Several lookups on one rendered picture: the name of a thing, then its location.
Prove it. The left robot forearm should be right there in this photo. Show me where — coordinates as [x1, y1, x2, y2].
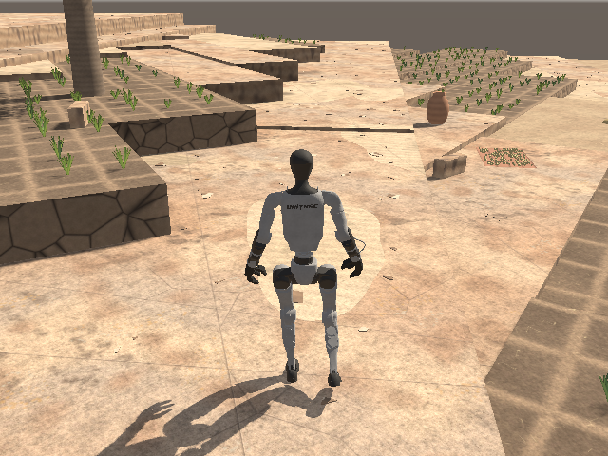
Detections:
[247, 229, 266, 268]

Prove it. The robot left hand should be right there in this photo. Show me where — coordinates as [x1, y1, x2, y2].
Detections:
[245, 264, 267, 284]

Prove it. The robot right hand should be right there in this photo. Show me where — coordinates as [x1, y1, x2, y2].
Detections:
[341, 258, 363, 278]

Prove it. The robot right shin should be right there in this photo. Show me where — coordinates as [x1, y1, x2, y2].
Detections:
[325, 311, 339, 374]

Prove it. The right robot upper arm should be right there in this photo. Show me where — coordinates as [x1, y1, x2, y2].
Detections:
[322, 190, 351, 242]

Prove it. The right robot forearm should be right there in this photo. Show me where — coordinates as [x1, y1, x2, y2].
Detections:
[341, 227, 361, 262]

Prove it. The right robot thigh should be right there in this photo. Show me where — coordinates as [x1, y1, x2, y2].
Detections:
[317, 264, 337, 326]

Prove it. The left robot upper arm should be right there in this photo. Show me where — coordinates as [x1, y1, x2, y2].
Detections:
[256, 191, 283, 244]

